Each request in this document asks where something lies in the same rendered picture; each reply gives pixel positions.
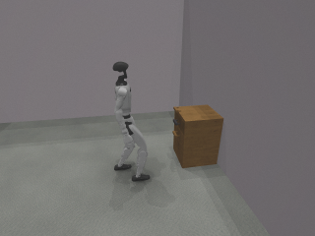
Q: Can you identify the robot right forearm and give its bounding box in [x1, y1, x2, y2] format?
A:
[115, 110, 129, 136]

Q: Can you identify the cabinet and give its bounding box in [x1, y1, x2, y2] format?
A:
[173, 104, 224, 168]

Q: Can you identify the drawer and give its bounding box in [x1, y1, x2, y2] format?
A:
[175, 112, 185, 135]

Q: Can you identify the robot right shin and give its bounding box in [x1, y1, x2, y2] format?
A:
[136, 150, 149, 178]

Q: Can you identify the robot right hand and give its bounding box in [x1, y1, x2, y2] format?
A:
[123, 134, 135, 149]

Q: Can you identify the right robot foot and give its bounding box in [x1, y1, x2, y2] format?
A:
[132, 174, 151, 182]

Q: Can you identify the robot right upper arm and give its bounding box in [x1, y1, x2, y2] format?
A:
[114, 87, 128, 115]

